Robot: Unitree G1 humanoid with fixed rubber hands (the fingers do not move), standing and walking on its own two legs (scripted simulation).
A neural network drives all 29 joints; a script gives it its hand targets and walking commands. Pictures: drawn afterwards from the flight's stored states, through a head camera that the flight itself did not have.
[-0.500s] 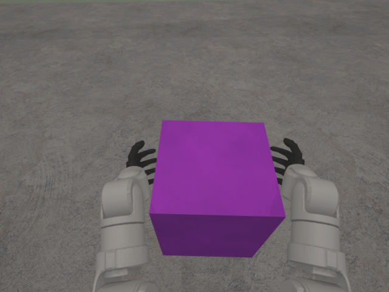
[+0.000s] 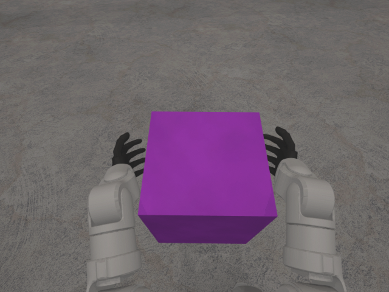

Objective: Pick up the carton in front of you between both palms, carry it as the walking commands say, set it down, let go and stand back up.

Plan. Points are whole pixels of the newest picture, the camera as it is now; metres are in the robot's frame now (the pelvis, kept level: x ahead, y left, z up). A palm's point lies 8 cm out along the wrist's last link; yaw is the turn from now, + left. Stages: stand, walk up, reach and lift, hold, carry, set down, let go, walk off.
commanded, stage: carry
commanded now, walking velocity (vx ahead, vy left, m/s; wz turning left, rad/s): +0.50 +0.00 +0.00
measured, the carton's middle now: (203, 184) +0.34 -0.01 +0.03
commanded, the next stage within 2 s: none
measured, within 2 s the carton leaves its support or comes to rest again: neither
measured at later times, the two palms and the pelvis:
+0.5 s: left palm (150, 85) +0.67 +0.13 +0.06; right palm (248, 73) +0.72 -0.18 +0.05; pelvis +0.37 -0.07 -0.07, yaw +1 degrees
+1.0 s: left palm (183, 58) +0.99 +0.02 -0.03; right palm (255, 53) +0.99 -0.28 -0.03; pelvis +0.67 -0.13 -0.09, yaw +1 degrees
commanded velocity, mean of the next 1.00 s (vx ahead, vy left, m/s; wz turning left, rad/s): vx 0.50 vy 0.00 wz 0.00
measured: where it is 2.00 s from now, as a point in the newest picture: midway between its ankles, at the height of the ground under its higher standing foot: (208, 141)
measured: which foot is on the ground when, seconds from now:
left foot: down 0.00-0.16, up 0.18-0.48, down 0.50-0.94, up 0.96-1.00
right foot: up 0.00-0.04, down 0.06-0.50, up 0.52-0.90, down 0.92-1.00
